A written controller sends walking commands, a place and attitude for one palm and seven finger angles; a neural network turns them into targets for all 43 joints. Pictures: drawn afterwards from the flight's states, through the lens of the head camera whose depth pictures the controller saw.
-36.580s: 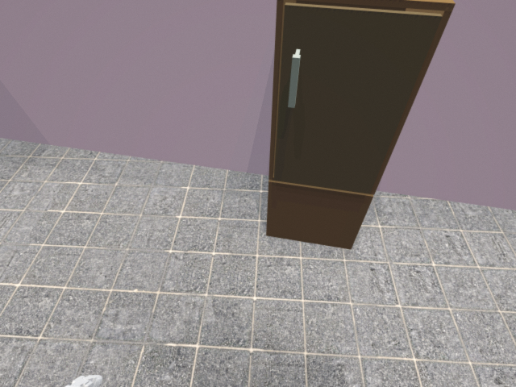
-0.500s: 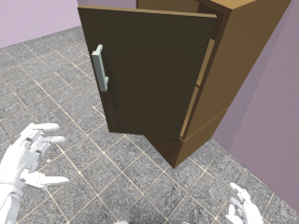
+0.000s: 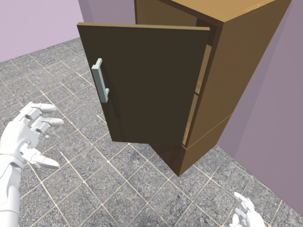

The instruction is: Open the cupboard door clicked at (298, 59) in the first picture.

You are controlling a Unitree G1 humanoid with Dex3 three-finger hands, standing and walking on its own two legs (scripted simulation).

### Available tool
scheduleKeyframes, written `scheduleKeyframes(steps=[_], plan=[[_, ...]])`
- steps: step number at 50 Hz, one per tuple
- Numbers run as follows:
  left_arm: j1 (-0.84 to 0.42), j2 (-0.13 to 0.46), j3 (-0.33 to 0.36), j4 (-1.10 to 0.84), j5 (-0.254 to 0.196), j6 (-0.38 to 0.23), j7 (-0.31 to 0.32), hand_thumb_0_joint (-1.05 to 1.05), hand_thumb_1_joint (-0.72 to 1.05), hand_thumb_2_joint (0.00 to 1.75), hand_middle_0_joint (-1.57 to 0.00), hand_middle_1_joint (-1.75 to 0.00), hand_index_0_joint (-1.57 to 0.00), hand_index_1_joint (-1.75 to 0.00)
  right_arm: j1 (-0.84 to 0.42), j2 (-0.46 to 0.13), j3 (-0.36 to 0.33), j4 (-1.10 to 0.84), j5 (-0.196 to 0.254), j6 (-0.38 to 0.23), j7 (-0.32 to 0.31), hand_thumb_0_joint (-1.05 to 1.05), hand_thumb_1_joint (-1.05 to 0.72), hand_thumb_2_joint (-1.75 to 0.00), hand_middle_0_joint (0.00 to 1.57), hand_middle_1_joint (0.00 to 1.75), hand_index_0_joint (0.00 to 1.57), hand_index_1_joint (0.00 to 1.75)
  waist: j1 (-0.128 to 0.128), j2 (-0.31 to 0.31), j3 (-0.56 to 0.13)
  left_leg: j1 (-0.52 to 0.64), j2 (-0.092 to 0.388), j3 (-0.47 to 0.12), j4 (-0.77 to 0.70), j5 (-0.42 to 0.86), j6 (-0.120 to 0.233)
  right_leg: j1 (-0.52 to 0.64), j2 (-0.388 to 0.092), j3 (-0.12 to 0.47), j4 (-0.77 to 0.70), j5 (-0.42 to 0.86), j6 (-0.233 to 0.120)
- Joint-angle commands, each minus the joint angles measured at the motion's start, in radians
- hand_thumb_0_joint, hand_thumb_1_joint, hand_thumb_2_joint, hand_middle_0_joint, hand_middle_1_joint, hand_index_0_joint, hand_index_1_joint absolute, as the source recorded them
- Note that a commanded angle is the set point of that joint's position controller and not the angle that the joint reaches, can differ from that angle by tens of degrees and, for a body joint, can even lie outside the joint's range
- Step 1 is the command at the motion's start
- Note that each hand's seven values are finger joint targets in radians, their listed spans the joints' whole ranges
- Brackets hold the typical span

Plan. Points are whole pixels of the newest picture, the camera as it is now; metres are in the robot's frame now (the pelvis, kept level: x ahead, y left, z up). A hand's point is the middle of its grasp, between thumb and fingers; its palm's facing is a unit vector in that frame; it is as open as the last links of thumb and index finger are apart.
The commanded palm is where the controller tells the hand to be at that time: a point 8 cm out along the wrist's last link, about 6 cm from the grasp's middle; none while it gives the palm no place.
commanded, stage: raise the hand with hooked fingers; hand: left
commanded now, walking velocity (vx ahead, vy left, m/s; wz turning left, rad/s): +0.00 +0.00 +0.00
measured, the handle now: (102, 81) +0.53 +0.21 +0.08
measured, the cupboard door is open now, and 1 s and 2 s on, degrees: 47 47 47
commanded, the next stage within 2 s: move the hooked fingers beside the handle in 0.46 s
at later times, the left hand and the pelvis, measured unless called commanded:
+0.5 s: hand (51, 137) +0.29 +0.27 +0.10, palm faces +0.05 -1.00 -0.03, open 14.0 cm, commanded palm +0.26 +0.31 +0.11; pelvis +0.00 -0.01 +0.00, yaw +0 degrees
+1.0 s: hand (64, 119) +0.35 +0.26 +0.10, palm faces +0.03 -1.00 -0.02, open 14.0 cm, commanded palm +0.32 +0.31 +0.10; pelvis -0.01 -0.01 +0.00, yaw -1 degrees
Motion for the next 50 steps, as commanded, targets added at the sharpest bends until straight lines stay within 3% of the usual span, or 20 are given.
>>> scheduleKeyframes(steps=[1,5,6,10,11,17,23,28,30,32,34,37,38,41,42,43,46,47,48,50], plan=[[-0.193,0.251,0.082,-0.143,-0.029,-0.045,-0.009,0.0,-0.5,0.3,-0.3,-1.2,-0.3,-1.2,-0.039,-0.135,-0.065,-0.142,0.003,-0.046,-0.008,0.0,-0.9,-0.9,0.2,0.3,0.2,0.3,0.002,0.008,-0.195,0.054,-0.035,-0.037,-0.142,0.322,0.006,0.169,0.043,0.031,-0.086,0.247,-0.03],[-0.198,0.261,0.096,-0.165,-0.029,-0.054,-0.006,0.0,-0.5,0.3,-0.3,-1.2,-0.3,-1.2,-0.045,-0.135,-0.069,-0.152,0.001,-0.04,-0.001,0.0,-0.9,-0.9,0.2,0.3,0.2,0.3,0.005,0.026,-0.207,0.056,-0.038,-0.028,-0.147,0.322,0.006,0.171,0.04,0.036,-0.089,0.258,-0.026],[-0.201,0.271,0.097,-0.17,-0.025,-0.06,0.001,0.0,-0.5,0.3,-0.3,-1.2,-0.3,-1.2,-0.043,-0.137,-0.069,-0.15,0.001,-0.037,0.0,0.0,-0.9,-0.9,0.2,0.3,0.2,0.3,0.003,-0.003,-0.195,0.053,-0.034,-0.031,-0.147,0.322,0.008,0.175,0.043,0.036,-0.091,0.253,-0.028],[-0.236,0.27,0.102,-0.211,-0.021,-0.09,0.017,0.0,-0.5,0.3,-0.3,-1.2,-0.3,-1.2,-0.042,-0.13,-0.072,-0.146,-0.001,-0.039,-0.005,0.0,-0.9,-0.9,0.2,0.3,0.2,0.3,-0.001,0.053,-0.219,0.082,-0.036,-0.026,-0.153,0.333,0.007,0.172,0.041,0.038,-0.09,0.264,-0.027],[-0.24,0.286,0.111,-0.21,-0.02,-0.094,0.019,0.0,-0.5,0.3,-0.3,-1.2,-0.3,-1.2,-0.038,-0.133,-0.072,-0.144,-0.005,-0.037,-0.006,0.0,-0.9,-0.9,0.2,0.3,0.2,0.3,-0.001,0.025,-0.218,0.079,-0.034,-0.025,-0.149,0.337,0.009,0.185,0.043,0.042,-0.091,0.272,-0.027],[-0.247,0.26,0.083,-0.182,-0.017,-0.095,0.007,0.0,-0.5,0.3,-0.3,-1.2,-0.3,-1.2,-0.049,-0.129,-0.068,-0.137,0.001,-0.038,-0.012,0.0,-0.9,-0.9,0.2,0.3,0.2,0.3,-0.009,0.056,-0.189,0.076,-0.037,-0.023,-0.163,0.283,0.01,0.169,0.041,0.047,-0.108,0.225,-0.026],[-0.238,0.257,0.093,-0.155,-0.028,-0.089,-0.004,0.0,-0.5,0.3,-0.3,-1.2,-0.3,-1.2,-0.048,-0.131,-0.068,-0.136,0.0,-0.038,-0.014,0.0,-0.9,-0.9,0.2,0.3,0.2,0.3,-0.006,0.003,-0.209,0.072,-0.038,-0.023,-0.159,0.298,0.011,0.188,0.042,0.046,-0.106,0.254,-0.023],[-0.26,0.253,0.078,-0.146,-0.021,-0.087,-0.009,0.0,-0.5,0.3,-0.3,-1.2,-0.3,-1.2,-0.052,-0.131,-0.066,-0.137,0.001,-0.037,-0.013,0.0,-0.9,-0.9,0.2,0.3,0.2,0.3,-0.008,0.027,-0.186,0.066,-0.039,-0.026,-0.164,0.277,0.009,0.168,0.041,0.045,-0.107,0.227,-0.026],[-0.305,0.245,0.059,-0.144,-0.013,-0.091,-0.003,0.0,-0.5,0.3,-0.3,-1.2,-0.3,-1.2,-0.053,-0.131,-0.064,-0.132,0.002,-0.037,-0.017,0.0,-0.9,-0.9,0.2,0.3,0.2,0.3,-0.017,0.04,-0.183,0.069,-0.038,-0.028,-0.164,0.263,0.008,0.149,0.041,0.044,-0.106,0.209,-0.026],[-0.393,0.257,0.051,-0.121,-0.009,-0.095,0.003,0.0,-0.5,0.3,-0.3,-1.2,-0.3,-1.2,-0.045,-0.134,-0.064,-0.12,0.003,-0.034,-0.023,0.0,-0.9,-0.9,0.2,0.3,0.2,0.3,-0.038,0.011,-0.166,0.065,-0.036,-0.031,-0.163,0.23,0.01,0.129,0.043,0.047,-0.115,0.175,-0.023],[-0.448,0.238,0.023,-0.091,0.002,-0.1,0.008,0.0,-0.5,0.3,-0.3,-1.2,-0.3,-1.2,-0.043,-0.132,-0.062,-0.114,0.004,-0.034,-0.028,0.0,-0.9,-0.9,0.2,0.3,0.2,0.3,-0.044,0.032,-0.164,0.069,-0.038,-0.036,-0.167,0.203,0.008,0.104,0.04,0.046,-0.114,0.141,-0.024],[-0.473,0.277,0.043,-0.064,0.019,-0.111,0.019,0.0,-0.5,0.3,-0.3,-1.2,-0.3,-1.2,-0.033,-0.136,-0.063,-0.109,-0.001,-0.03,-0.029,0.0,-0.9,-0.9,0.2,0.3,0.2,0.3,-0.03,0.046,-0.222,0.077,-0.038,-0.039,-0.162,0.229,0.008,0.136,0.038,0.051,-0.103,0.162,-0.03],[-0.477,0.262,0.029,-0.039,0.022,-0.109,0.02,0.0,-0.5,0.3,-0.3,-1.2,-0.3,-1.2,-0.033,-0.133,-0.06,-0.11,0.0,-0.027,-0.027,0.0,-0.9,-0.9,0.2,0.3,0.2,0.3,-0.034,0.036,-0.212,0.07,-0.039,-0.036,-0.163,0.226,0.008,0.13,0.038,0.049,-0.104,0.164,-0.028],[-0.496,0.297,0.052,0.034,0.03,-0.11,0.026,0.0,-0.5,0.3,-0.3,-1.2,-0.3,-1.2,-0.018,-0.142,-0.06,-0.101,-0.001,-0.013,-0.024,0.0,-0.9,-0.9,0.2,0.3,0.2,0.3,-0.031,0.002,-0.206,0.042,-0.035,-0.037,-0.159,0.237,0.006,0.138,0.038,0.047,-0.097,0.177,-0.029],[-0.506,0.28,0.041,0.049,0.031,-0.108,0.025,0.0,-0.5,0.3,-0.3,-1.2,-0.3,-1.2,-0.023,-0.138,-0.059,-0.106,-0.001,-0.01,-0.021,0.0,-0.9,-0.9,0.2,0.3,0.2,0.3,-0.03,0.026,-0.206,0.037,-0.039,-0.032,-0.158,0.24,0.006,0.137,0.037,0.052,-0.095,0.188,-0.028],[-0.528,0.312,0.066,0.05,0.033,-0.113,0.029,0.0,-0.5,0.3,-0.3,-1.2,-0.3,-1.2,-0.017,-0.141,-0.062,-0.103,-0.002,-0.006,-0.019,0.0,-0.9,-0.9,0.2,0.3,0.2,0.3,-0.027,0.041,-0.227,0.039,-0.039,-0.033,-0.156,0.243,0.005,0.143,0.035,0.053,-0.092,0.193,-0.029],[-0.524,0.34,0.09,0.103,0.036,-0.119,0.027,0.0,-0.5,0.3,-0.3,-1.2,-0.3,-1.2,0.003,-0.148,-0.065,-0.107,-0.005,0.009,-0.013,0.0,-0.9,-0.9,0.2,0.3,0.2,0.3,-0.021,0.005,-0.242,0.021,-0.037,-0.029,-0.144,0.27,0.007,0.163,0.04,0.056,-0.082,0.226,-0.03],[-0.546,0.332,0.08,0.101,0.037,-0.125,0.021,0.0,-0.5,0.3,-0.3,-1.2,-0.3,-1.2,0.008,-0.147,-0.066,-0.107,-0.004,0.013,-0.01,0.0,-0.9,-0.9,0.2,0.3,0.2,0.3,-0.031,0.0,-0.258,0.024,-0.038,-0.027,-0.143,0.288,0.008,0.169,0.041,0.057,-0.078,0.253,-0.027],[-0.543,0.344,0.09,0.105,0.04,-0.131,0.018,0.0,-0.5,0.3,-0.3,-1.2,-0.3,-1.2,0.015,-0.149,-0.069,-0.11,-0.005,0.016,-0.009,0.0,-0.9,-0.9,0.2,0.3,0.2,0.3,-0.022,0.025,-0.269,0.026,-0.038,-0.027,-0.143,0.304,0.006,0.171,0.041,0.057,-0.072,0.266,-0.03],[-0.585,0.326,0.066,0.107,0.041,-0.137,0.014,0.0,-0.5,0.3,-0.3,-1.2,-0.3,-1.2,0.021,-0.147,-0.071,-0.106,-0.004,0.024,-0.007,0.0,-0.9,-0.9,0.2,0.3,0.2,0.3,-0.041,0.041,-0.264,0.029,-0.038,-0.022,-0.137,0.289,0.008,0.144,0.042,0.058,-0.076,0.256,-0.027]])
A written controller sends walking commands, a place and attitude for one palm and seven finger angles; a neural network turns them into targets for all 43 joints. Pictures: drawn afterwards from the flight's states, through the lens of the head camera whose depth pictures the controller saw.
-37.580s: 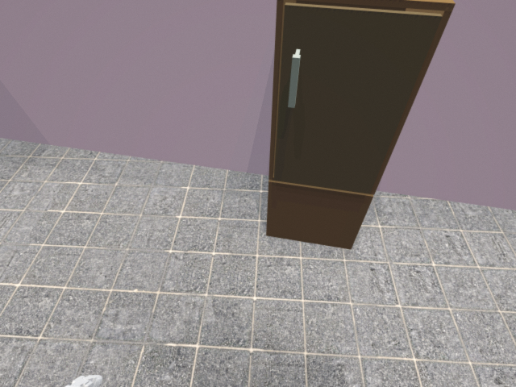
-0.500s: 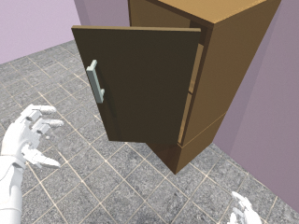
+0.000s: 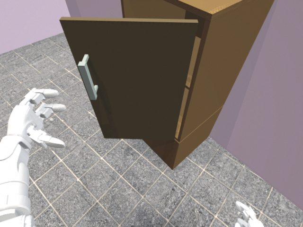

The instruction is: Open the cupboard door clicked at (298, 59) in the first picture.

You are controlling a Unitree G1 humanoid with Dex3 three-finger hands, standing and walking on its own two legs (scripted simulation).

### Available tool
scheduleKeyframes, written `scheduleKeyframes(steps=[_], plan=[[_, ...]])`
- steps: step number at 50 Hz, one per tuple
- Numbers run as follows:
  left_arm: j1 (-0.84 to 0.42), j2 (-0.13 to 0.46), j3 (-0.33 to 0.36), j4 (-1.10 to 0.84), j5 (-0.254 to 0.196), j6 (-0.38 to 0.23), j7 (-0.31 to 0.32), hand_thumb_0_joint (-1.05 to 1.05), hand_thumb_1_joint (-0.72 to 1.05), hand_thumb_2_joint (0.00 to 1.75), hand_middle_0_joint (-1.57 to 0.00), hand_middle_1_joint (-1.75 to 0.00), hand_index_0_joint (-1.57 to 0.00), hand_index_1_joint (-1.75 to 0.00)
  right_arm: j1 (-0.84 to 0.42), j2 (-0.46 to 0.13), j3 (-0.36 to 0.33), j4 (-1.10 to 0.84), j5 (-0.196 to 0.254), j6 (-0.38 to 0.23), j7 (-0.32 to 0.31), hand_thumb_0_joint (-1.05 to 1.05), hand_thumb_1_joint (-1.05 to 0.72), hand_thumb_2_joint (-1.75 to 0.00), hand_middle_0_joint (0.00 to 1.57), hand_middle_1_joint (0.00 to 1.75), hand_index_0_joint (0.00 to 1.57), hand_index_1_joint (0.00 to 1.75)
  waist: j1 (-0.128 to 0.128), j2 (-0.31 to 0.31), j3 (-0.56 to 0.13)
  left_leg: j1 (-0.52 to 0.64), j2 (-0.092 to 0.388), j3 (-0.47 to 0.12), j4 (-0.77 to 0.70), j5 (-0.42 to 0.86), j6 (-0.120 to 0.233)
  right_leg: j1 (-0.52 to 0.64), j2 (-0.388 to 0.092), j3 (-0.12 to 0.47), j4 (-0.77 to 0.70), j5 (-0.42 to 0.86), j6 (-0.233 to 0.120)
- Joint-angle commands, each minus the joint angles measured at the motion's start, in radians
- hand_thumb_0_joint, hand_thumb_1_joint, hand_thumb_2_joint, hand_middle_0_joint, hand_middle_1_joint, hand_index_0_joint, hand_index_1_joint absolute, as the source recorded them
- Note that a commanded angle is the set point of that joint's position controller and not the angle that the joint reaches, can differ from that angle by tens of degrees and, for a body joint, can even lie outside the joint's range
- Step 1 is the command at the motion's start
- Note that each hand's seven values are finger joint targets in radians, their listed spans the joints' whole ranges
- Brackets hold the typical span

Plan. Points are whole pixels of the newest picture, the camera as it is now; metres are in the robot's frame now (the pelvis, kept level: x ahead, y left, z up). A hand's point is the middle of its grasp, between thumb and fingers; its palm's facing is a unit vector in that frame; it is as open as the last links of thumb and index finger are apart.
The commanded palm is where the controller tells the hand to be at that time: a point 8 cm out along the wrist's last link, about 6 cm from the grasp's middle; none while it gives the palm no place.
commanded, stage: move the hooked fingers beside the handle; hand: left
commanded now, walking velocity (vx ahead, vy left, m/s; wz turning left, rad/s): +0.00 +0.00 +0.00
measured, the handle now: (89, 78) +0.53 +0.22 +0.08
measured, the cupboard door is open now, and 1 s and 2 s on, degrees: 47 47 47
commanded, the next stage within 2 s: slide the fingers in behind the handle in 1.96 s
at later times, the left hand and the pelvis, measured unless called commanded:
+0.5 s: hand (55, 105) +0.40 +0.28 +0.09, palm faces +0.01 -1.00 +0.01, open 14.0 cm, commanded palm +0.38 +0.33 +0.09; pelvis +0.00 +0.01 -0.01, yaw -1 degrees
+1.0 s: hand (64, 90) +0.46 +0.28 +0.09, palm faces +0.00 -1.00 +0.01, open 14.0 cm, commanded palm +0.45 +0.33 +0.09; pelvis +0.00 +0.02 -0.02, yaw -1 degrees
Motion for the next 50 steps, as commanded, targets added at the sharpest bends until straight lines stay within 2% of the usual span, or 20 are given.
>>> scheduleKeyframes(steps=[1,4,6,7,13,16,22,24,26,28,29,30,33,36,37,41,43,44,47,50], plan=[[-0.33,0.307,0.075,-0.181,-0.031,-0.078,-0.008,0.0,-0.5,0.3,-0.3,-1.2,-0.3,-1.2,0.01,-0.146,-0.068,-0.12,-0.001,-0.029,-0.007,0.0,-0.9,-0.9,0.2,0.3,0.2,0.3,0.003,0.031,-0.269,0.043,-0.037,-0.041,-0.105,0.27,0.014,0.193,0.041,0.041,-0.064,0.241,-0.023],[-0.334,0.298,0.07,-0.186,-0.03,-0.086,-0.014,0.0,-0.5,0.3,-0.3,-1.2,-0.3,-1.2,0.022,-0.148,-0.074,-0.12,-0.001,-0.02,-0.004,0.0,-0.9,-0.9,0.2,0.3,0.2,0.3,0.001,0.054,-0.303,0.056,-0.038,-0.039,-0.104,0.299,0.014,0.191,0.04,0.04,-0.056,0.271,-0.021],[-0.357,0.301,0.064,-0.145,-0.029,-0.081,-0.014,0.0,-0.5,0.3,-0.3,-1.2,-0.3,-1.2,0.034,-0.154,-0.075,-0.114,0.0,-0.008,-0.005,0.0,-0.9,-0.9,0.2,0.3,0.2,0.3,-0.014,0.013,-0.277,0.04,-0.035,-0.036,-0.099,0.276,0.017,0.174,0.043,0.038,-0.061,0.252,-0.019],[-0.381,0.313,0.075,-0.117,-0.028,-0.081,-0.013,0.0,-0.5,0.3,-0.3,-1.2,-0.3,-1.2,0.036,-0.155,-0.075,-0.107,0.002,-0.003,-0.005,0.0,-0.9,-0.9,0.2,0.3,0.2,0.3,-0.017,0.018,-0.253,0.023,-0.037,-0.035,-0.101,0.248,0.017,0.162,0.043,0.043,-0.067,0.233,-0.017],[-0.51,0.392,0.101,-0.055,0.0,-0.116,-0.019,0.0,-0.5,0.3,-0.3,-1.2,-0.3,-1.2,0.062,-0.162,-0.074,-0.093,-0.005,0.02,-0.007,0.0,-0.9,-0.9,0.2,0.3,0.2,0.3,-0.026,0.064,-0.307,0.018,-0.039,-0.036,-0.08,0.259,0.02,0.162,0.044,0.053,-0.049,0.241,-0.021],[-0.529,0.382,0.088,-0.034,-0.003,-0.136,-0.032,0.0,-0.5,0.3,-0.3,-1.2,-0.3,-1.2,0.072,-0.162,-0.076,-0.095,-0.007,0.029,-0.005,0.0,-0.9,-0.9,0.2,0.3,0.2,0.3,-0.025,0.067,-0.342,0.032,-0.036,-0.038,-0.068,0.3,0.02,0.165,0.047,0.05,-0.034,0.275,-0.026],[-0.574,0.403,0.085,0.089,0.012,-0.12,-0.051,0.0,-0.5,0.3,-0.3,-1.2,-0.3,-1.2,0.097,-0.172,-0.076,-0.092,-0.007,0.059,0.004,0.0,-0.9,-0.9,0.2,0.3,0.2,0.3,-0.033,0.042,-0.313,-0.008,-0.033,-0.043,-0.057,0.304,0.019,0.121,0.049,0.041,-0.021,0.278,-0.024],[-0.602,0.388,0.062,0.054,0.02,-0.129,-0.049,0.0,-0.5,0.3,-0.3,-1.2,-0.3,-1.2,0.102,-0.17,-0.08,-0.097,-0.008,0.064,0.006,0.0,-0.9,-0.9,0.2,0.3,0.2,0.3,-0.035,0.101,-0.355,0.029,-0.032,-0.045,-0.049,0.33,0.015,0.095,0.049,0.04,-0.015,0.276,-0.026],[-0.653,0.38,0.055,0.068,0.014,-0.137,-0.041,0.0,-0.5,0.3,-0.3,-1.2,-0.3,-1.2,0.113,-0.171,-0.079,-0.089,-0.011,0.072,0.007,0.0,-0.9,-0.9,0.2,0.3,0.2,0.3,-0.051,0.059,-0.345,0.029,-0.026,-0.053,-0.042,0.331,0.016,0.075,0.056,0.032,-0.012,0.264,-0.027],[-0.655,0.42,0.091,0.121,0.019,-0.139,-0.036,0.0,-0.5,0.3,-0.3,-1.2,-0.3,-1.2,0.121,-0.178,-0.078,-0.084,-0.012,0.082,0.007,0.0,-0.9,-0.9,0.2,0.3,0.2,0.3,-0.047,0.045,-0.357,0.005,-0.028,-0.052,-0.039,0.313,0.015,0.083,0.055,0.037,-0.008,0.26,-0.024],[-0.683,0.423,0.086,0.125,0.025,-0.143,-0.034,0.0,-0.5,0.3,-0.3,-1.2,-0.3,-1.2,0.12,-0.176,-0.077,-0.082,-0.012,0.086,0.006,0.0,-0.9,-0.9,0.2,0.3,0.2,0.3,-0.05,0.062,-0.345,-0.001,-0.028,-0.055,-0.038,0.312,0.014,0.073,0.052,0.035,-0.006,0.255,-0.025],[-0.687,0.404,0.066,0.123,0.032,-0.146,-0.034,0.0,-0.5,0.3,-0.3,-1.2,-0.3,-1.2,0.125,-0.174,-0.079,-0.083,-0.012,0.089,0.008,0.0,-0.9,-0.9,0.2,0.3,0.2,0.3,-0.054,0.06,-0.359,0.009,-0.027,-0.055,-0.036,0.32,0.015,0.068,0.053,0.035,-0.004,0.256,-0.023],[-0.704,0.411,0.064,0.091,0.045,-0.156,-0.026,0.0,-0.5,0.3,-0.3,-1.2,-0.3,-1.2,0.137,-0.172,-0.08,-0.082,-0.017,0.098,0.014,0.0,-0.9,-0.9,0.2,0.3,0.2,0.3,-0.048,0.132,-0.417,0.072,-0.022,-0.066,-0.023,0.403,0.007,0.046,0.056,0.032,0.007,0.274,-0.027],[-0.763,0.383,0.037,0.142,0.038,-0.151,-0.019,0.0,-0.5,0.3,-0.3,-1.2,-0.3,-1.2,0.145,-0.174,-0.077,-0.071,-0.017,0.11,0.012,0.0,-0.9,-0.9,0.2,0.3,0.2,0.3,-0.075,0.079,-0.363,0.044,-0.016,-0.072,-0.022,0.364,0.009,0.008,0.062,0.023,0.004,0.239,-0.026],[-0.759,0.416,0.066,0.176,0.044,-0.149,-0.015,0.0,-0.5,0.3,-0.3,-1.2,-0.3,-1.2,0.152,-0.18,-0.078,-0.067,-0.018,0.115,0.012,0.0,-0.9,-0.9,0.2,0.3,0.2,0.3,-0.069,0.052,-0.366,0.025,-0.017,-0.073,-0.023,0.345,0.01,0.019,0.061,0.025,0.004,0.236,-0.024],[-0.819,0.454,0.068,0.217,0.075,-0.148,0.001,0.0,-0.5,0.3,-0.3,-1.2,-0.3,-1.2,0.166,-0.182,-0.073,-0.065,-0.022,0.13,0.013,0.0,-0.9,-0.9,0.2,0.3,0.2,0.3,-0.082,0.101,-0.353,0.001,-0.019,-0.07,-0.012,0.316,0.011,-0.014,0.06,0.027,0.014,0.21,-0.027],[-0.834,0.495,0.095,0.231,0.082,-0.157,0.003,0.0,-0.5,0.3,-0.3,-1.2,-0.3,-1.2,0.178,-0.187,-0.073,-0.065,-0.025,0.137,0.015,0.0,-0.9,-0.9,0.2,0.3,0.2,0.3,-0.082,0.066,-0.398,-0.014,-0.019,-0.071,-0.004,0.324,0.013,0.019,0.062,0.034,0.02,0.233,-0.022],[-0.827,0.51,0.106,0.23,0.084,-0.163,0.001,0.0,-0.5,0.3,-0.3,-1.2,-0.3,-1.2,0.182,-0.188,-0.074,-0.067,-0.025,0.141,0.016,0.0,-0.9,-0.9,0.2,0.3,0.2,0.3,-0.077,0.082,-0.417,-0.012,-0.019,-0.069,0.001,0.344,0.013,0.025,0.06,0.036,0.025,0.249,-0.023],[-0.86,0.474,0.067,0.242,0.085,-0.168,-0.012,0.0,-0.5,0.3,-0.3,-1.2,-0.3,-1.2,0.195,-0.183,-0.073,-0.061,-0.025,0.153,0.02,0.0,-0.9,-0.9,0.2,0.3,0.2,0.3,-0.093,0.133,-0.417,0.027,-0.011,-0.074,0.015,0.395,0.006,-0.029,0.067,0.029,0.033,0.251,-0.023],[-0.859,0.528,0.103,0.311,0.091,-0.148,-0.015,0.0,-0.5,0.3,-0.3,-1.2,-0.3,-1.2,0.211,-0.196,-0.072,-0.061,-0.027,0.167,0.019,0.0,-0.9,-0.9,0.2,0.3,0.2,0.3,-0.095,0.076,-0.395,-0.046,-0.014,-0.069,0.016,0.332,0.015,-0.009,0.066,0.033,0.03,0.239,-0.02]])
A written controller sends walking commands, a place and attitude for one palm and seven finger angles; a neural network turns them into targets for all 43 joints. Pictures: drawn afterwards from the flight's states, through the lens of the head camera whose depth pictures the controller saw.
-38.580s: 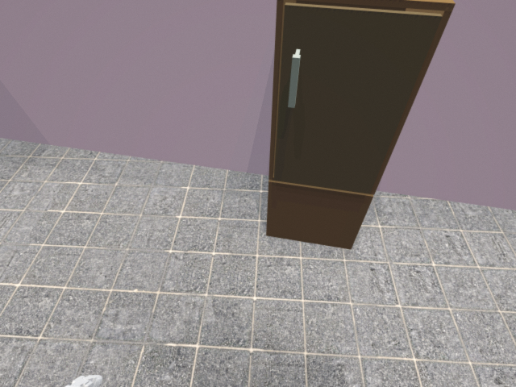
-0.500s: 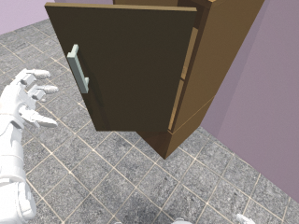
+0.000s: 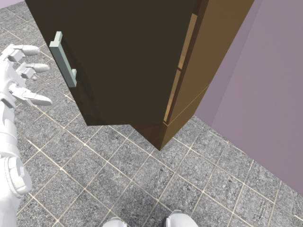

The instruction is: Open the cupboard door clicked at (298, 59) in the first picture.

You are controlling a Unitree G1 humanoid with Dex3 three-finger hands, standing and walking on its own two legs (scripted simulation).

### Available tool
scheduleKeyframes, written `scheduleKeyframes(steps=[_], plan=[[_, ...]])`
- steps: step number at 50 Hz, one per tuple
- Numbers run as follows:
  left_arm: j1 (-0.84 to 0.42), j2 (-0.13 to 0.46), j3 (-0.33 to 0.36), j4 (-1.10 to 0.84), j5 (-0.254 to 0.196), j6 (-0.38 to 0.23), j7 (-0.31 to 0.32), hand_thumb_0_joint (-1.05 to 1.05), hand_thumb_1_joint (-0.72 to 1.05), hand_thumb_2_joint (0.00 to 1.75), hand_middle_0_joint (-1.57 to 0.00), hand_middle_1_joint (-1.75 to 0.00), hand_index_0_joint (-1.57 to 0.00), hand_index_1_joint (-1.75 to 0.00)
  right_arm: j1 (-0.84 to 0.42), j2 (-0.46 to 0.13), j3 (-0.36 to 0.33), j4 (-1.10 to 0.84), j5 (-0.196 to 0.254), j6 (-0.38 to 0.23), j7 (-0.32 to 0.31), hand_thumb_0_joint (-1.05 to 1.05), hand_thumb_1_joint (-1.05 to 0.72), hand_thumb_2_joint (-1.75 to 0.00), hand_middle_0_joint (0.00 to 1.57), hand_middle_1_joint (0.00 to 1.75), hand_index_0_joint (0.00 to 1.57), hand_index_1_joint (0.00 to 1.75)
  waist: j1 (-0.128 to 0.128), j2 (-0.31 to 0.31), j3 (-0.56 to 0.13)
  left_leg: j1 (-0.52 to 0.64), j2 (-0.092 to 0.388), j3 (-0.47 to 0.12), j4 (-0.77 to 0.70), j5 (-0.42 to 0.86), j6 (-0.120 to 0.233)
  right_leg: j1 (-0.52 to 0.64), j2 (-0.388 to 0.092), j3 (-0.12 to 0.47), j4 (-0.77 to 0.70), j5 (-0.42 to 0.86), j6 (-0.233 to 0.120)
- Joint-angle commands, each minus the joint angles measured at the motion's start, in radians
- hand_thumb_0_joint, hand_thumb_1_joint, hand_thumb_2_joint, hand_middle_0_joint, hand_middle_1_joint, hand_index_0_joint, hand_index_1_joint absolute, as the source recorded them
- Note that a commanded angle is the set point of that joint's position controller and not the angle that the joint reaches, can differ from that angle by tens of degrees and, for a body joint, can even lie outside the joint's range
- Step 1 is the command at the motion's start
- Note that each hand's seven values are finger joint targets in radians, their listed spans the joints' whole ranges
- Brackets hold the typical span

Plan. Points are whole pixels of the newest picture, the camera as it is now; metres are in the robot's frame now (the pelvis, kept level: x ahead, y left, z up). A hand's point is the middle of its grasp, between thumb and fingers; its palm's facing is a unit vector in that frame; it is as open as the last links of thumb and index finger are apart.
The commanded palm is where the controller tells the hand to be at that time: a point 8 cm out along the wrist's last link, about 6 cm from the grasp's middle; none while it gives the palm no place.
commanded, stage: move the hooked fingers beside the handle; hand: left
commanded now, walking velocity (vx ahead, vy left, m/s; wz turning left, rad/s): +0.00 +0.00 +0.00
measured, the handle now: (66, 61) +0.52 +0.21 +0.10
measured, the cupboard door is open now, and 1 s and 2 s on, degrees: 47 47 47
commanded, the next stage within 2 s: slide the fingers in behind the handle in 0.96 s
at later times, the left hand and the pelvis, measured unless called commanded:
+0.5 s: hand (35, 76) +0.47 +0.28 +0.09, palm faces +0.03 -1.00 +0.01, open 14.0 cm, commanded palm +0.45 +0.32 +0.10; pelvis +0.01 +0.00 +0.00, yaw -1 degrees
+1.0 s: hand (39, 74) +0.48 +0.27 +0.10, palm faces +0.02 -1.00 +0.00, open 14.0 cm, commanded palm +0.46 +0.31 +0.10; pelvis +0.01 +0.00 -0.01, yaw +0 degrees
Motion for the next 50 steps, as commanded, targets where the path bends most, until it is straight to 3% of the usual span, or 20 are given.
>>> scheduleKeyframes(steps=[1,4,6,8,12,14,15,17,20,22,23,29,30,32,35,38,40,45,47,50], plan=[[-0.434,0.342,0.044,-0.159,-0.023,-0.043,-0.009,0.0,-0.5,0.3,-0.3,-1.2,-0.3,-1.2,0.129,-0.19,-0.071,-0.067,-0.002,-0.004,-0.017,0.0,-0.9,-0.9,0.2,0.3,0.2,0.3,-0.013,0.092,-0.376,0.176,-0.027,-0.073,-0.109,0.384,-0.006,0.201,0.059,0.02,-0.039,0.258,-0.043],[-0.446,0.349,0.039,-0.172,-0.005,-0.046,-0.012,0.0,-0.5,0.3,-0.3,-1.2,-0.3,-1.2,0.144,-0.188,-0.073,-0.065,-0.006,0.005,-0.013,0.0,-0.9,-0.9,0.2,0.3,0.2,0.3,-0.012,0.153,-0.415,0.215,-0.024,-0.075,-0.096,0.432,-0.01,0.175,0.059,0.021,-0.033,0.271,-0.042],[-0.475,0.367,0.052,-0.178,-0.016,-0.056,-0.014,0.0,-0.5,0.3,-0.3,-1.2,-0.3,-1.2,0.157,-0.192,-0.074,-0.061,-0.009,0.013,-0.013,0.0,-0.9,-0.9,0.2,0.3,0.2,0.3,-0.019,0.114,-0.422,0.21,-0.021,-0.083,-0.09,0.454,-0.009,0.185,0.065,0.016,-0.027,0.285,-0.044],[-0.471,0.382,0.064,-0.179,-0.01,-0.055,-0.017,0.0,-0.5,0.3,-0.3,-1.2,-0.3,-1.2,0.164,-0.192,-0.075,-0.061,-0.01,0.021,-0.011,0.0,-0.9,-0.9,0.2,0.3,0.2,0.3,-0.011,0.157,-0.454,0.236,-0.019,-0.084,-0.086,0.481,-0.013,0.174,0.064,0.017,-0.024,0.291,-0.042],[-0.399,0.387,0.08,-0.164,-0.014,-0.042,-0.023,0.0,-0.5,0.3,-0.3,-1.2,-0.3,-1.2,0.167,-0.191,-0.077,-0.074,-0.009,0.036,-0.004,0.0,-0.9,-0.9,0.2,0.3,0.2,0.3,0.004,0.144,-0.443,0.215,-0.021,-0.074,-0.082,0.495,-0.01,0.19,0.066,0.016,-0.023,0.314,-0.041],[-0.405,0.353,0.054,-0.191,-0.014,-0.04,-0.024,0.0,-0.5,0.3,-0.3,-1.2,-0.3,-1.2,0.166,-0.186,-0.079,-0.077,-0.01,0.041,0.0,0.0,-0.9,-0.9,0.2,0.3,0.2,0.3,-0.004,0.158,-0.446,0.231,-0.019,-0.074,-0.082,0.502,-0.01,0.178,0.066,0.014,-0.025,0.314,-0.039],[-0.374,0.382,0.086,-0.185,-0.017,-0.038,-0.021,0.0,-0.5,0.3,-0.3,-1.2,-0.3,-1.2,0.169,-0.19,-0.082,-0.081,-0.01,0.045,0.0,0.0,-0.9,-0.9,0.2,0.3,0.2,0.3,0.006,0.132,-0.442,0.216,-0.019,-0.072,-0.081,0.5,-0.008,0.191,0.068,0.014,-0.024,0.318,-0.04],[-0.391,0.385,0.089,-0.222,-0.024,-0.046,-0.022,0.0,-0.5,0.3,-0.3,-1.2,-0.3,-1.2,0.164,-0.187,-0.08,-0.09,-0.009,0.048,0.0,0.0,-0.9,-0.9,0.2,0.3,0.2,0.3,0.008,0.165,-0.472,0.233,-0.021,-0.069,-0.078,0.524,-0.009,0.203,0.069,0.019,-0.02,0.34,-0.04],[-0.377,0.39,0.095,-0.197,-0.021,-0.045,-0.017,0.0,-0.5,0.3,-0.3,-1.2,-0.3,-1.2,0.16,-0.186,-0.08,-0.088,-0.009,0.051,0.001,0.0,-0.9,-0.9,0.2,0.3,0.2,0.3,0.0,0.12,-0.422,0.193,-0.021,-0.067,-0.08,0.476,-0.004,0.201,0.07,0.017,-0.025,0.322,-0.038],[-0.426,0.392,0.084,-0.228,-0.015,-0.056,-0.015,0.0,-0.5,0.3,-0.3,-1.2,-0.3,-1.2,0.156,-0.185,-0.077,-0.087,-0.007,0.053,-0.002,0.0,-0.9,-0.9,0.2,0.3,0.2,0.3,-0.001,0.182,-0.429,0.226,-0.021,-0.074,-0.08,0.493,-0.009,0.177,0.069,0.017,-0.021,0.311,-0.042],[-0.436,0.355,0.052,-0.23,-0.012,-0.056,-0.013,0.0,-0.5,0.3,-0.3,-1.2,-0.3,-1.2,0.154,-0.181,-0.076,-0.084,-0.008,0.051,-0.001,0.0,-0.9,-0.9,0.2,0.3,0.2,0.3,-0.013,0.191,-0.432,0.247,-0.019,-0.078,-0.08,0.49,-0.012,0.153,0.071,0.012,-0.022,0.292,-0.041],[-0.438,0.314,0.029,-0.2,-0.023,-0.044,-0.015,0.0,-0.5,0.3,-0.3,-1.2,-0.3,-1.2,0.15,-0.181,-0.076,-0.071,-0.01,0.048,-0.001,0.0,-0.9,-0.9,0.2,0.3,0.2,0.3,-0.021,0.166,-0.434,0.249,-0.017,-0.082,-0.072,0.498,-0.013,0.149,0.069,0.011,-0.022,0.298,-0.04],[-0.42,0.322,0.036,-0.178,-0.019,-0.038,-0.013,0.0,-0.5,0.3,-0.3,-1.2,-0.3,-1.2,0.151,-0.182,-0.076,-0.073,-0.009,0.049,-0.002,0.0,-0.9,-0.9,0.2,0.3,0.2,0.3,-0.02,0.131,-0.415,0.223,-0.018,-0.08,-0.073,0.472,-0.009,0.155,0.068,0.01,-0.024,0.292,-0.04],[-0.428,0.346,0.05,-0.193,-0.016,-0.042,-0.009,0.0,-0.5,0.3,-0.3,-1.2,-0.3,-1.2,0.151,-0.184,-0.074,-0.077,-0.009,0.05,-0.003,0.0,-0.9,-0.9,0.2,0.3,0.2,0.3,-0.009,0.146,-0.432,0.23,-0.018,-0.085,-0.071,0.507,-0.012,0.161,0.067,0.011,-0.013,0.309,-0.042],[-0.445,0.315,0.021,-0.181,-0.008,-0.039,0.005,0.0,-0.5,0.3,-0.3,-1.2,-0.3,-1.2,0.144,-0.18,-0.072,-0.08,-0.01,0.051,0.0,0.0,-0.9,-0.9,0.2,0.3,0.2,0.3,-0.026,0.131,-0.4,0.21,-0.019,-0.08,-0.071,0.458,-0.01,0.145,0.067,0.011,-0.019,0.285,-0.038],[-0.473,0.336,0.034,-0.194,-0.007,-0.052,0.009,0.0,-0.5,0.3,-0.3,-1.2,-0.3,-1.2,0.144,-0.182,-0.071,-0.085,-0.01,0.05,-0.001,0.0,-0.9,-0.9,0.2,0.3,0.2,0.3,-0.022,0.146,-0.432,0.21,-0.021,-0.081,-0.068,0.454,-0.01,0.161,0.067,0.015,-0.012,0.289,-0.041],[-0.459,0.395,0.078,-0.199,-0.002,-0.058,0.012,0.0,-0.5,0.3,-0.3,-1.2,-0.3,-1.2,0.147,-0.186,-0.072,-0.086,-0.009,0.05,-0.003,0.0,-0.9,-0.9,0.2,0.3,0.2,0.3,-0.01,0.128,-0.454,0.19,-0.023,-0.079,-0.065,0.448,-0.008,0.195,0.066,0.019,-0.006,0.302,-0.041],[-0.44,0.331,0.031,-0.229,-0.004,-0.058,0.002,0.0,-0.5,0.3,-0.3,-1.2,-0.3,-1.2,0.144,-0.179,-0.072,-0.091,-0.009,0.051,0.002,0.0,-0.9,-0.9,0.2,0.3,0.2,0.3,-0.008,0.197,-0.468,0.249,-0.019,-0.084,-0.064,0.505,-0.016,0.158,0.067,0.012,-0.005,0.301,-0.043],[-0.421,0.353,0.064,-0.24,-0.023,-0.057,0.0,0.0,-0.5,0.3,-0.3,-1.2,-0.3,-1.2,0.152,-0.182,-0.078,-0.087,-0.008,0.055,0.002,0.0,-0.9,-0.9,0.2,0.3,0.2,0.3,-0.003,0.166,-0.493,0.268,-0.013,-0.087,-0.057,0.557,-0.017,0.169,0.071,0.012,-0.005,0.329,-0.04],[-0.408,0.292,0.016,-0.197,-0.024,-0.034,-0.003,0.0,-0.5,0.3,-0.3,-1.2,-0.3,-1.2,0.145,-0.179,-0.075,-0.087,-0.006,0.057,0.004,0.0,-0.9,-0.9,0.2,0.3,0.2,0.3,-0.017,0.132,-0.415,0.206,-0.02,-0.076,-0.071,0.467,-0.008,0.164,0.069,0.01,-0.018,0.302,-0.038]])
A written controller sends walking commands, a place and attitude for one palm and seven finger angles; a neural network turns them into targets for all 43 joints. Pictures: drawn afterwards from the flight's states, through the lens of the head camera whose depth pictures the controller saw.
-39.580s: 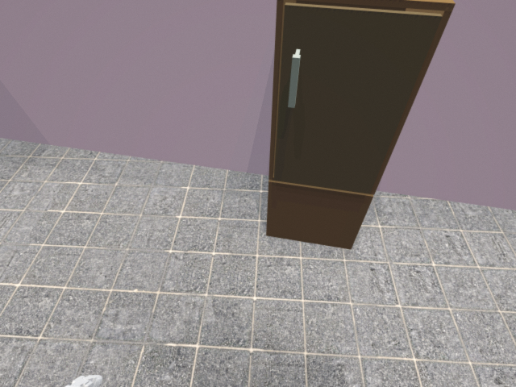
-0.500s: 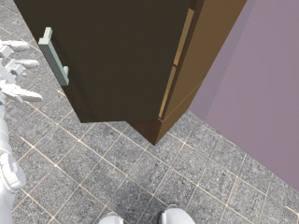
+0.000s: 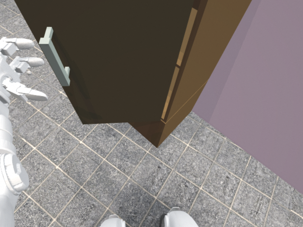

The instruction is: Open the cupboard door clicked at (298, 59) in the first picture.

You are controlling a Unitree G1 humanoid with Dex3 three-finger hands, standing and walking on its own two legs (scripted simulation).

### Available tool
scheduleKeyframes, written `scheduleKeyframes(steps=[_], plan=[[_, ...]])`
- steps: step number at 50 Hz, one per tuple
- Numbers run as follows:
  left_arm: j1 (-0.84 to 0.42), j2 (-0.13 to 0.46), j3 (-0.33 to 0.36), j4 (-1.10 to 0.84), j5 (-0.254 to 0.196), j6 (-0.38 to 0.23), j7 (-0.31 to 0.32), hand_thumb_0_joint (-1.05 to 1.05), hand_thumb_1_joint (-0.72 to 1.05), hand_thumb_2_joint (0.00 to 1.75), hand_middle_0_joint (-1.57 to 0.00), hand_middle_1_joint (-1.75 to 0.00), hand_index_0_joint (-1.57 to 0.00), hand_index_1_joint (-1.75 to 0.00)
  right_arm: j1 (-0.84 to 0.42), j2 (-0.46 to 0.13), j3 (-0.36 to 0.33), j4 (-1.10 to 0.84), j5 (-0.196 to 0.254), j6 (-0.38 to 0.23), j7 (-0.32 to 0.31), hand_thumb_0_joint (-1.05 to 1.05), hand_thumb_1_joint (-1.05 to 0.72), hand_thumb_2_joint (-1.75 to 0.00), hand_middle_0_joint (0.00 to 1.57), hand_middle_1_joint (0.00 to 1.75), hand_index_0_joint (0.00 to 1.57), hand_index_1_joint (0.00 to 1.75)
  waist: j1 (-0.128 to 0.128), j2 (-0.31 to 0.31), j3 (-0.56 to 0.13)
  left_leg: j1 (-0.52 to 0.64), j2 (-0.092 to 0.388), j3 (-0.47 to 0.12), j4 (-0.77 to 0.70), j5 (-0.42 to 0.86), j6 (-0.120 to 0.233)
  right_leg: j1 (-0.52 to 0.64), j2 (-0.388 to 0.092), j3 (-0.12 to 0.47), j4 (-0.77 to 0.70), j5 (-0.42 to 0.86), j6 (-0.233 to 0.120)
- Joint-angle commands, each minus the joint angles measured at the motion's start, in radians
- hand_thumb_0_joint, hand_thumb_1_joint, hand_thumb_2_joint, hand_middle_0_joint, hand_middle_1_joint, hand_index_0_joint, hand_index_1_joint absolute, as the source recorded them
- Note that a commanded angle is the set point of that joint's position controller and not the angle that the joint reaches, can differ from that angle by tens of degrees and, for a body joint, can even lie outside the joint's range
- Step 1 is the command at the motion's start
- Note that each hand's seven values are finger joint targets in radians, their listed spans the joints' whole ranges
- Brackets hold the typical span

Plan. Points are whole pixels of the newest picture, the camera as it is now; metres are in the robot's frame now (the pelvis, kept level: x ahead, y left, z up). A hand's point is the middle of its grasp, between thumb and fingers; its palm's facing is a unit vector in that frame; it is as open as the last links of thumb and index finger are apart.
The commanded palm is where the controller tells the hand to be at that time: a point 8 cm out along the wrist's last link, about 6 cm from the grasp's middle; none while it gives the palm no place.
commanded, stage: slide the fingers in behind the handle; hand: left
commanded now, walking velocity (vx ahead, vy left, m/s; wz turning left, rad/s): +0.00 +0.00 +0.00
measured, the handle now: (58, 59) +0.51 +0.22 +0.10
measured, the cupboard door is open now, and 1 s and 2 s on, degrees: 47 47 47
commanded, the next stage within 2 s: close the thumb around the handle in 1.66 s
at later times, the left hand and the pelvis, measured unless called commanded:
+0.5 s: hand (39, 77) +0.45 +0.25 +0.10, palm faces +0.03 -1.00 +0.00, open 14.0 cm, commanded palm +0.43 +0.29 +0.10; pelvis -0.01 +0.00 +0.00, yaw +0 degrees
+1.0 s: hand (56, 74) +0.47 +0.22 +0.10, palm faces +0.02 -1.00 -0.01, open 13.9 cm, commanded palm +0.44 +0.25 +0.10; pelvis +0.00 -0.01 +0.00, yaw +1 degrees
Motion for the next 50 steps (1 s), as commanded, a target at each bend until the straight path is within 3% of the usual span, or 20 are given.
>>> scheduleKeyframes(steps=[1,3,6,7,8,9,13,15,17,20,24,28,31,33,37,38,41,44,48,50], plan=[[-0.396,0.288,0.022,-0.183,-0.034,-0.04,0.001,0.0,-0.5,0.3,-0.3,-1.2,-0.3,-1.2,0.137,-0.182,-0.072,-0.055,-0.002,-0.015,-0.016,0.0,-0.9,-0.9,0.2,0.3,0.2,0.3,-0.006,0.121,-0.385,0.259,-0.033,-0.07,-0.113,0.495,-0.003,0.215,0.056,0.012,-0.044,0.321,-0.04],[-0.383,0.347,0.065,-0.195,-0.022,-0.044,0.011,0.0,-0.5,0.3,-0.3,-1.2,-0.3,-1.2,0.137,-0.185,-0.072,-0.062,-0.004,-0.015,-0.017,0.0,-0.9,-0.9,0.2,0.3,0.2,0.3,0.012,0.111,-0.421,0.234,-0.04,-0.064,-0.115,0.473,0.0,0.261,0.053,0.021,-0.039,0.334,-0.038],[-0.394,0.264,0.008,-0.262,-0.03,-0.068,0.012,0.0,-0.5,0.3,-0.3,-1.2,-0.3,-1.2,0.133,-0.173,-0.075,-0.068,-0.004,-0.02,-0.013,0.0,-0.9,-0.9,0.2,0.3,0.2,0.3,0.003,0.164,-0.442,0.288,-0.037,-0.063,-0.112,0.53,-0.004,0.248,0.056,0.021,-0.038,0.355,-0.042],[-0.373,0.298,0.044,-0.278,-0.033,-0.077,0.016,0.0,-0.5,0.3,-0.3,-1.2,-0.3,-1.2,0.136,-0.176,-0.08,-0.062,-0.006,-0.019,-0.011,0.0,-0.9,-0.9,0.2,0.3,0.2,0.3,0.019,0.165,-0.469,0.315,-0.032,-0.07,-0.109,0.559,-0.009,0.246,0.056,0.02,-0.038,0.356,-0.041],[-0.351,0.264,0.024,-0.281,-0.038,-0.077,0.015,0.0,-0.5,0.3,-0.3,-1.2,-0.3,-1.2,0.131,-0.173,-0.08,-0.064,-0.004,-0.018,-0.008,0.0,-0.9,-0.9,0.2,0.3,0.2,0.3,0.016,0.167,-0.476,0.33,-0.031,-0.068,-0.108,0.569,-0.01,0.24,0.057,0.019,-0.038,0.355,-0.04],[-0.36,0.228,0.001,-0.279,-0.045,-0.073,0.014,0.0,-0.5,0.3,-0.3,-1.2,-0.3,-1.2,0.126,-0.169,-0.079,-0.061,-0.005,-0.02,-0.006,0.0,-0.9,-0.9,0.2,0.3,0.2,0.3,0.008,0.155,-0.458,0.324,-0.03,-0.067,-0.112,0.559,-0.01,0.237,0.057,0.016,-0.043,0.353,-0.038],[-0.325,0.231,0.012,-0.262,-0.045,-0.052,0.028,0.0,-0.5,0.3,-0.3,-1.2,-0.3,-1.2,0.119,-0.171,-0.08,-0.064,-0.001,-0.019,-0.007,0.0,-0.9,-0.9,0.2,0.3,0.2,0.3,0.02,0.123,-0.408,0.282,-0.034,-0.063,-0.128,0.511,-0.006,0.248,0.054,0.015,-0.049,0.336,-0.039],[-0.352,0.209,-0.01,-0.263,-0.035,-0.047,0.044,0.0,-0.5,0.3,-0.3,-1.2,-0.3,-1.2,0.11,-0.167,-0.078,-0.065,-0.002,-0.023,-0.006,0.0,-0.9,-0.9,0.2,0.3,0.2,0.3,0.009,0.121,-0.375,0.256,-0.038,-0.055,-0.135,0.454,-0.002,0.249,0.052,0.018,-0.057,0.318,-0.038],[-0.352,0.245,0.023,-0.271,-0.033,-0.061,0.059,0.0,-0.5,0.3,-0.3,-1.2,-0.3,-1.2,0.111,-0.169,-0.078,-0.07,-0.003,-0.025,-0.009,0.0,-0.9,-0.9,0.2,0.3,0.2,0.3,0.019,0.105,-0.404,0.246,-0.041,-0.057,-0.137,0.448,-0.002,0.28,0.051,0.022,-0.051,0.326,-0.04],[-0.389,0.212,-0.01,-0.268,-0.026,-0.078,0.069,0.0,-0.5,0.3,-0.3,-1.2,-0.3,-1.2,0.104,-0.165,-0.077,-0.063,-0.002,-0.031,-0.009,0.0,-0.9,-0.9,0.2,0.3,0.2,0.3,0.001,0.091,-0.384,0.241,-0.041,-0.054,-0.135,0.412,0.0,0.268,0.051,0.026,-0.057,0.31,-0.037],[-0.42,0.169,-0.047,-0.261,-0.02,-0.09,0.077,0.0,-0.5,0.3,-0.3,-1.2,-0.3,-1.2,0.097,-0.164,-0.075,-0.053,-0.002,-0.039,-0.01,0.0,-0.9,-0.9,0.2,0.3,0.2,0.3,-0.003,0.149,-0.38,0.276,-0.038,-0.066,-0.135,0.403,-0.008,0.217,0.048,0.021,-0.053,0.266,-0.043],[-0.42,0.155,-0.049,-0.211,-0.026,-0.072,0.086,0.0,-0.5,0.3,-0.3,-1.2,-0.3,-1.2,0.099,-0.166,-0.072,-0.048,-0.002,-0.044,-0.011,0.0,-0.9,-0.9,0.2,0.3,0.2,0.3,-0.009,0.08,-0.367,0.225,-0.041,-0.062,-0.135,0.359,-0.002,0.237,0.047,0.024,-0.056,0.261,-0.037],[-0.472,0.132,-0.081,-0.23,-0.011,-0.073,0.105,0.0,-0.5,0.3,-0.3,-1.2,-0.3,-1.2,0.099,-0.161,-0.07,-0.048,-0.003,-0.049,-0.013,0.0,-0.9,-0.9,0.2,0.3,0.2,0.3,-0.022,0.114,-0.355,0.232,-0.043,-0.065,-0.133,0.35,-0.002,0.205,0.045,0.023,-0.051,0.24,-0.041],[-0.472,0.175,-0.041,-0.232,-0.006,-0.082,0.122,0.0,-0.5,0.3,-0.3,-1.2,-0.3,-1.2,0.108,-0.167,-0.073,-0.044,-0.006,-0.051,-0.011,0.0,-0.9,-0.9,0.2,0.3,0.2,0.3,-0.01,0.093,-0.404,0.242,-0.041,-0.074,-0.131,0.371,-0.005,0.229,0.046,0.024,-0.044,0.256,-0.04],[-0.452,0.166,-0.036,-0.251,-0.003,-0.096,0.134,0.0,-0.5,0.3,-0.3,-1.2,-0.3,-1.2,0.115,-0.16,-0.075,-0.045,-0.008,-0.052,-0.004,0.0,-0.9,-0.9,0.2,0.3,0.2,0.3,0.003,0.108,-0.453,0.254,-0.042,-0.066,-0.122,0.424,-0.007,0.262,0.048,0.028,-0.034,0.305,-0.039],[-0.448,0.133,-0.06,-0.268,-0.002,-0.096,0.134,0.0,-0.5,0.3,-0.3,-1.2,-0.3,-1.2,0.112,-0.156,-0.077,-0.046,-0.007,-0.053,-0.002,0.0,-0.9,-0.9,0.2,0.3,0.2,0.3,-0.002,0.144,-0.455,0.275,-0.041,-0.061,-0.121,0.439,-0.008,0.248,0.047,0.028,-0.037,0.312,-0.038],[-0.46,0.098,-0.087,-0.263,-0.01,-0.091,0.138,0.0,-0.5,0.3,-0.3,-1.2,-0.3,-1.2,0.119,-0.155,-0.077,-0.038,-0.006,-0.051,0.0,0.0,-0.9,-0.9,0.2,0.3,0.2,0.3,-0.02,0.086,-0.414,0.256,-0.039,-0.065,-0.127,0.422,-0.002,0.249,0.052,0.022,-0.046,0.304,-0.038],[-0.446,0.144,-0.047,-0.255,-0.006,-0.084,0.14,0.0,-0.5,0.3,-0.3,-1.2,-0.3,-1.2,0.119,-0.16,-0.079,-0.036,-0.006,-0.048,-0.005,0.0,-0.9,-0.9,0.2,0.3,0.2,0.3,-0.005,0.087,-0.423,0.23,-0.042,-0.059,-0.133,0.393,-0.002,0.276,0.048,0.029,-0.048,0.305,-0.037],[-0.436,0.046,-0.115,-0.307,-0.007,-0.093,0.151,0.0,-0.5,0.3,-0.3,-1.2,-0.3,-1.2,0.121,-0.149,-0.085,-0.031,-0.008,-0.051,0.005,0.0,-0.9,-0.9,0.2,0.3,0.2,0.3,-0.009,0.16,-0.438,0.319,-0.036,-0.069,-0.128,0.474,-0.011,0.218,0.051,0.019,-0.047,0.311,-0.041],[-0.419,0.044,-0.101,-0.264,-0.017,-0.084,0.162,0.0,-0.5,0.3,-0.3,-1.2,-0.3,-1.2,0.123,-0.153,-0.085,-0.024,-0.009,-0.049,0.007,0.0,-0.9,-0.9,0.2,0.3,0.2,0.3,-0.009,0.086,-0.396,0.283,-0.035,-0.071,-0.136,0.433,-0.009,0.228,0.053,0.014,-0.054,0.294,-0.04]])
